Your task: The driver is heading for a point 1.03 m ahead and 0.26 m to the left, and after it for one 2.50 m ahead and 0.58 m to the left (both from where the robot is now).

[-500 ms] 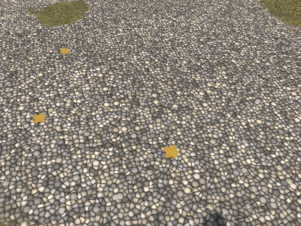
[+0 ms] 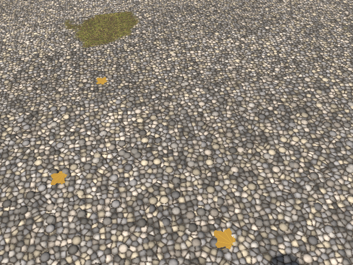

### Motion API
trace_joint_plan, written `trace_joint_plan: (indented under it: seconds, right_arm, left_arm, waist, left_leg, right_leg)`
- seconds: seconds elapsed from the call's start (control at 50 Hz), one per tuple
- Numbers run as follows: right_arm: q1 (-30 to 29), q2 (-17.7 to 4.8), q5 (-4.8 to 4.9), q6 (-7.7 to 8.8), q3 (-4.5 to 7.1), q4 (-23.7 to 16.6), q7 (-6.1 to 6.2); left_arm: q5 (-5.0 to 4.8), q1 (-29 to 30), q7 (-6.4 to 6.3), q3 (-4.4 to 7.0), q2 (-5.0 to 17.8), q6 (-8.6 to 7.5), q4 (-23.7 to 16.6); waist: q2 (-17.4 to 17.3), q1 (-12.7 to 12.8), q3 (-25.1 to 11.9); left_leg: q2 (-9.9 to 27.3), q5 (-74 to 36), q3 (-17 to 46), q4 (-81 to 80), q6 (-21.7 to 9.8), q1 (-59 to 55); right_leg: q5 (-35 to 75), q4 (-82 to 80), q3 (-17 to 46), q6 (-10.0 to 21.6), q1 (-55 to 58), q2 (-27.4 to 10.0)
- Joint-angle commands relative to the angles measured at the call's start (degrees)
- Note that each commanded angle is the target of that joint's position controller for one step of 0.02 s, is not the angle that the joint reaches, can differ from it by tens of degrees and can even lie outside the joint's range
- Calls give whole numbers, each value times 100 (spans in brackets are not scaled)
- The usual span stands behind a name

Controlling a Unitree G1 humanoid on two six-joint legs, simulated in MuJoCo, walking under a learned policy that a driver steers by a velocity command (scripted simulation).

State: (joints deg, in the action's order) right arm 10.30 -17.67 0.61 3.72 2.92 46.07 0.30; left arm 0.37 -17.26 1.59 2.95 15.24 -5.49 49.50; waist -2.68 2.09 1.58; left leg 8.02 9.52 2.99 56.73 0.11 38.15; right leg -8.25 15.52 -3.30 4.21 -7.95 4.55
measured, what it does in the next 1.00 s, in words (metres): walks ahead, turning left: left foot, then right foot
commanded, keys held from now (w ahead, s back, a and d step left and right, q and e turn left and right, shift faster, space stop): w+q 0.56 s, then w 0.44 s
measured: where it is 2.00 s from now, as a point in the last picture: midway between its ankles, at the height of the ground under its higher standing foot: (136, 183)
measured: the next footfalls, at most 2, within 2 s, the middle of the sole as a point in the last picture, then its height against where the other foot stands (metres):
left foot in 0.28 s outside the picture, level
right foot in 0.78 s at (180, 223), level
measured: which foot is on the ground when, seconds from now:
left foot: up 0.00-0.26, down 0.28-0.80, up 0.82-1.00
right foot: down 0.00-0.30, up 0.32-0.76, down 0.78-1.00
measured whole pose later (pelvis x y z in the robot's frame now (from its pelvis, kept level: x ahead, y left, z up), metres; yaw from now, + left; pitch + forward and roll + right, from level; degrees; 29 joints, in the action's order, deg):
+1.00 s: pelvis +0.58 +0.12 +0.00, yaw +22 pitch +1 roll -1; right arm 13.9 -16.7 0.4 3.1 3.1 40.2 0.2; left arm 0.1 -17.6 1.4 2.6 14.9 -5.6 47.2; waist -2.7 2.1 0.7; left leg 3.8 16.2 2.7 59.6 -0.8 33.4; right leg -10.1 19.9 -1.1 3.6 -11.4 3.6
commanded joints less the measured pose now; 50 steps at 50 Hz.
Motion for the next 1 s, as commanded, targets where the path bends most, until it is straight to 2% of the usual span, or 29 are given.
trace_joint_plan:
  seconds: [0.02,0.1,0.18,0.22,0.24,0.26,0.28,0.3,0.32,0.34,0.36,0.38,0.4,0.42,0.48,0.56,0.6,0.7,0.74,0.76,0.78,0.8,0.82,0.84,0.86,0.88,0.9,0.94,1.0]
  right_arm:
    - [79,-224,-5,26,31,-243,-40]
    - [-661,-128,59,65,-32,-511,-151]
    - [-1079,-199,57,56,-24,-856,-291]
    - [-929,-314,37,46,28,-948,-351]
    - [-586,-451,25,28,106,-921,-354]
    - [202,-662,31,12,252,-744,-336]
    - [1219,-1096,58,-22,460,-518,-259]
    - [1480,-1759,70,-43,606,-514,-203]
    - [1613,-1345,74,-9,469,-644,-220]
    - [1457,-1039,16,19,376,-629,-215]
    - [1128,-922,15,35,349,-692,-198]
    - [760,-797,2,27,314,-779,-190]
    - [513,-639,-48,25,252,-884,-179]
    - [396,-596,-70,20,240,-955,-169]
    - [484,-737,0,48,297,-963,-74]
    - [806,-831,44,-7,341,-868,50]
    - [968,-809,41,-18,330,-788,65]
    - [1305,-727,38,-68,310,-547,77]
    - [1231,-760,23,-122,327,-527,80]
    - [1153,-678,16,-140,293,-556,75]
    - [1072,-494,-32,-138,203,-657,62]
    - [1745,-149,-5,-73,82,-703,54]
    - [1947,-193,71,-11,49,-668,53]
    - [1347,-685,145,19,165,-716,41]
    - [777,-729,122,29,170,-853,36]
    - [475,-653,35,45,162,-939,19]
    - [453,-595,-27,45,184,-944,9]
    - [655,-369,-8,21,151,-875,-14]
    - [316,-196,-55,21,85,-1008,-7]
  left_arm:
    - [0,483,-85,177,851,-123,-373]
    - [-38,95,-123,210,1028,-86,-148]
    - [-95,-99,-157,252,1087,74,23]
    - [-117,21,-197,291,1201,168,-4]
    - [-119,116,-228,314,1282,217,-46]
    - [-109,209,-269,305,1264,282,-95]
    - [-30,126,-323,226,1099,283,-213]
    - [107,-393,-243,-14,402,122,-505]
    - [28,-144,-150,-12,635,-112,-471]
    - [-197,367,-72,85,967,-242,-624]
    - [-204,634,-76,53,918,-313,-709]
    - [-89,737,-122,71,893,-322,-711]
    - [-23,700,-152,118,937,-264,-711]
    - [7,645,-151,129,910,-189,-730]
    - [63,696,-181,101,702,-38,-814]
    - [39,1565,-161,25,499,-56,-1075]
    - [-13,1845,-100,-5,460,-96,-1138]
    - [-42,2089,23,65,691,-206,-1280]
    - [-40,1760,21,121,792,-239,-1222]
    - [-12,1232,-6,207,925,-258,-1071]
    - [59,416,-33,285,1147,-275,-950]
    - [107,-405,-53,427,1637,-238,-817]
    - [-78,-741,15,402,1410,-176,-577]
    - [-172,-452,12,281,1013,-152,-642]
    - [-104,-78,-11,216,849,-100,-726]
    - [-38,185,-10,157,732,-68,-738]
    - [13,335,-15,112,620,-75,-748]
    - [11,381,-17,94,592,-93,-708]
    - [-57,234,-52,159,837,-113,-579]
  waist:
    - [536,-189,82]
    - [457,159,220]
    - [451,235,322]
    - [578,67,158]
    - [676,-147,-123]
    - [605,-583,-574]
    - [236,-980,-1178]
    - [-1209,-586,-1761]
    - [-926,-796,-2432]
    - [-584,-892,-1752]
    - [-129,-746,-1190]
    - [216,-525,-806]
    - [144,-311,-628]
    - [15,-188,-569]
    - [-24,-111,-426]
    - [-139,-413,-220]
    - [-235,-562,-187]
    - [-322,-639,-45]
    - [-458,-441,-96]
    - [-409,-169,-396]
    - [-194,212,-1143]
    - [1036,188,-2084]
    - [1984,216,-2202]
    - [1218,332,-1273]
    - [767,288,-683]
    - [565,146,-218]
    - [643,-14,-115]
    - [828,-177,-160]
    - [722,-148,-109]
  left_leg:
    - [98,-1117,40,-892,57,-115]
    - [-141,-1686,-128,-1891,-45,-215]
    - [-260,-1005,-161,-2290,-285,231]
    - [-478,-365,-431,-2347,-459,-115]
    - [-697,-111,-644,-2351,-567,-670]
    - [-972,-239,-820,-2563,-721,-1731]
    - [-702,-449,-145,-2551,-999,-3437]
    - [705,388,2870,-2935,-2021,-5581]
    - [1141,837,4515,-3802,-2325,-6247]
    - [967,673,3679,-3879,-1997,-5848]
    - [723,176,2903,-3875,-1805,-5034]
    - [519,-369,2368,-3953,-1678,-4205]
    - [348,-885,2025,-4098,-1615,-3593]
    - [245,-1110,1912,-4238,-1636,-3233]
    - [62,-1584,1462,-4429,-1691,-2689]
    - [-284,-1091,1107,-4385,-1369,-2420]
    - [-262,-757,1088,-4385,-1253,-2418]
    - [205,-824,1600,-3869,-1163,-3369]
    - [260,-1572,1676,-3511,-1068,-3611]
    - [10,-2362,1505,-2935,-950,-3608]
    - [-285,-2229,1241,-1740,-776,-3093]
    - [-1062,-428,673,283,-332,-1242]
    - [-1359,2320,635,1418,-163,82]
    - [-1012,2051,818,1819,-202,660]
    - [-740,1569,563,1737,-223,686]
    - [-538,1222,388,1371,-209,586]
    - [-342,956,360,1010,-198,321]
    - [-229,768,227,639,-142,-66]
    - [-144,276,56,-131,9,99]
  right_leg:
    - [835,-1015,664,854,-352,-1492]
    - [770,-1024,225,700,133,-1626]
    - [1170,-600,71,535,1213,-1982]
    - [2507,-41,-91,391,1479,-2034]
    - [3601,544,-224,296,1500,-1983]
    - [4294,1625,-473,137,1263,-1790]
    - [3480,3194,-597,-90,161,-1539]
    - [-461,5389,-493,-504,-2485,-460]
    - [-2472,6186,707,-466,-3404,-143]
    - [-2070,6332,926,-339,-3908,-489]
    - [-1572,5966,835,-276,-3861,-741]
    - [-1245,5450,787,-304,-3583,-937]
    - [-1034,5103,803,-341,-3161,-1079]
    - [-929,4917,802,-407,-2902,-1100]
    - [-492,4196,670,-679,-2797,-1027]
    - [957,2432,635,-819,-2553,-739]
    - [1502,1842,565,-792,-2254,-623]
    - [1070,1250,675,-463,-2297,-608]
    - [574,1089,519,-253,-1912,-521]
    - [615,903,397,-84,-1159,-438]
    - [804,1174,896,255,232,-995]
    - [385,1210,2876,1108,2468,-2192]
    - [-1116,328,4714,1488,2993,-2741]
    - [-2001,109,4350,1215,2340,-2591]
    - [-1804,26,3564,990,1566,-2352]
    - [-1220,-160,3013,942,811,-2108]
    - [-721,-278,2655,876,394,-1912]
    - [-22,-478,2156,864,28,-1673]
    - [986,-666,1637,979,-30,-1664]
